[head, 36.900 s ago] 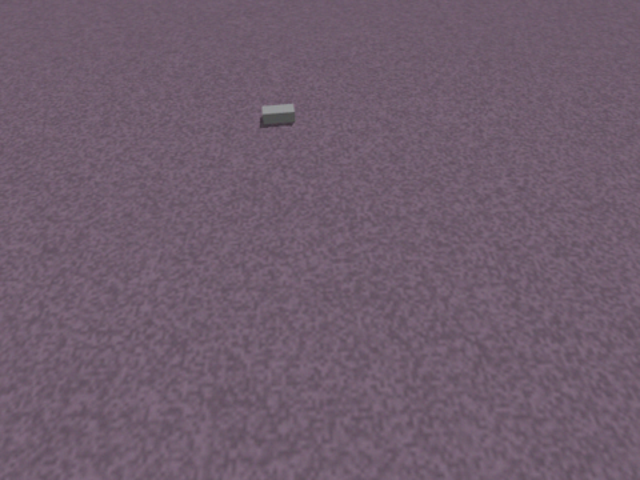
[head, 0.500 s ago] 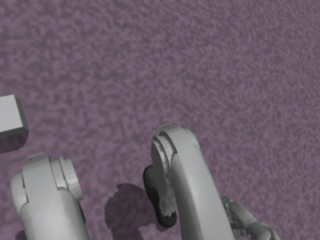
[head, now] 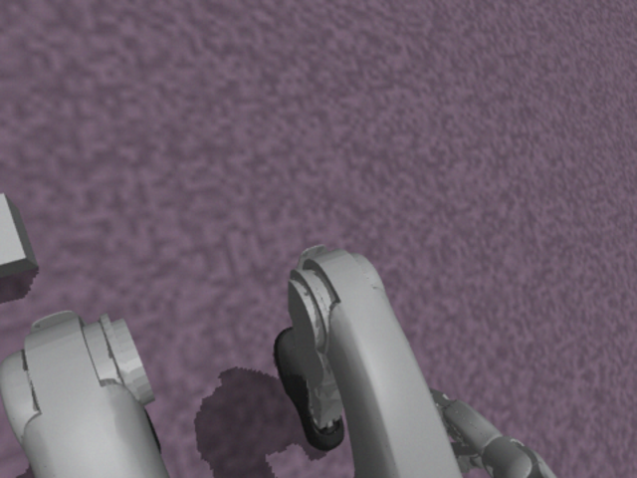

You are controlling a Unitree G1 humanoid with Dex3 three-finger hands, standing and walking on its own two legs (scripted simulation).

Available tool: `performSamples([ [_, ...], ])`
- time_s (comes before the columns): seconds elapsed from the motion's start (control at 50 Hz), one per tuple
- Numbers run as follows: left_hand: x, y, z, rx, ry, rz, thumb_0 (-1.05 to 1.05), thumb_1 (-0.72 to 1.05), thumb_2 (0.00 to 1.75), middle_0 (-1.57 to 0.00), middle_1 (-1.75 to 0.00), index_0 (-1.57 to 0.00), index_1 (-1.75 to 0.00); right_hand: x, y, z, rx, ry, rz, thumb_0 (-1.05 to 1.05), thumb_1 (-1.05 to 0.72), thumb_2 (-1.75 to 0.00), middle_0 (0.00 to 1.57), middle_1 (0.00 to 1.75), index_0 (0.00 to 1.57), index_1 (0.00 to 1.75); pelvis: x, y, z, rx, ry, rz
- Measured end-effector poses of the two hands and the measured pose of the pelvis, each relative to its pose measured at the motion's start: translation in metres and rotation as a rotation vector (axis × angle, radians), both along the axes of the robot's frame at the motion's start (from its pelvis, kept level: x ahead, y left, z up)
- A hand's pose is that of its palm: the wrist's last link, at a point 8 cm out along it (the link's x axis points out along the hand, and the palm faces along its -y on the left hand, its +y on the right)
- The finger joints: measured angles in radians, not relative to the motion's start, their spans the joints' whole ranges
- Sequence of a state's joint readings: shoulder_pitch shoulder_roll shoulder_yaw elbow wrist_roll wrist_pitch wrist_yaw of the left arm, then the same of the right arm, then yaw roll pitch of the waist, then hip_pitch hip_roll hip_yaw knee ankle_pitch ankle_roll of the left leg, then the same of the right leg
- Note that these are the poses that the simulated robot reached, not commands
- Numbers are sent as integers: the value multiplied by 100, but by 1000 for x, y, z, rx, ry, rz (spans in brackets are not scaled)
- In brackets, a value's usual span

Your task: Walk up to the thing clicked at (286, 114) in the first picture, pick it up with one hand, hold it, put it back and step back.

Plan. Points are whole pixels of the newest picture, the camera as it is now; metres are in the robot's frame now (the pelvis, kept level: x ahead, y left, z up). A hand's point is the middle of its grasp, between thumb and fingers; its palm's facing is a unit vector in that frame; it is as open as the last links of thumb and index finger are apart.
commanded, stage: open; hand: left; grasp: from above
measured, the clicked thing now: out of the picture +0.41 +0.34 -0.25
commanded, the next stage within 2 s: withdraw in 0.88 s
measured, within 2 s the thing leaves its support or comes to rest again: rests again in 1.32 s
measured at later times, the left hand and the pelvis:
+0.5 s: hand out of the picture +0.40 +0.33 -0.23, palm faces -0.43 -0.13 -0.89, open 13.1 cm; pelvis +0.00 +0.00 +0.00, yaw -1 degrees
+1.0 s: hand out of the picture +0.40 +0.34 -0.23, palm faces -0.46 -0.15 -0.88, open 13.9 cm; pelvis +0.00 +0.00 +0.00, yaw -1 degrees
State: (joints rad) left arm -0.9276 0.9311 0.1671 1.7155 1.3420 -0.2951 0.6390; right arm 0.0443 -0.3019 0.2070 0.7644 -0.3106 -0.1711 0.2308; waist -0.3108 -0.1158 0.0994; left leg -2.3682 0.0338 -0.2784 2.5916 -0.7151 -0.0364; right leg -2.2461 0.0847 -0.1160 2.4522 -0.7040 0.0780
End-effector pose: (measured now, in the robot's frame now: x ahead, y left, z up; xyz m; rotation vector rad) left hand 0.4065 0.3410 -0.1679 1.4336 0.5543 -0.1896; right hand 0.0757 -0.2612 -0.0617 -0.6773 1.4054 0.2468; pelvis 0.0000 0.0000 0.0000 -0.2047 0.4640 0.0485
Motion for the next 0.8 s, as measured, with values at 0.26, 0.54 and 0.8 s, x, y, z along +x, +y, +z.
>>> performSamples([
  [0.26, -3, -1, -2, 0, 12, -12, -1, -18, 72, -47, -79, -50, -74, -4, 3, 4, 16, 2, 32, 0, -90, -90, 21, 30, 21, 30, -3, 0, 1, -4, -18, -2],
  [0.54, 2, -7, -8, 5, -25, -22, 0, -41, 94, -19, -94, -19, -93, 0, 1, 11, 16, 3, 54, 0, -90, -90, 21, 30, 21, 30, -2, 2, 2, -15, -16, -5],
  [0.8, 2, 6, -6, 3, 4, 25, 0, -51, 103, -10, -101, -9, -101, 1, 5, 11, 29, -7, 40, 0, -90, -90, 21, 30, 20, 30, -2, 3, 3, -21, -13, -2],
])
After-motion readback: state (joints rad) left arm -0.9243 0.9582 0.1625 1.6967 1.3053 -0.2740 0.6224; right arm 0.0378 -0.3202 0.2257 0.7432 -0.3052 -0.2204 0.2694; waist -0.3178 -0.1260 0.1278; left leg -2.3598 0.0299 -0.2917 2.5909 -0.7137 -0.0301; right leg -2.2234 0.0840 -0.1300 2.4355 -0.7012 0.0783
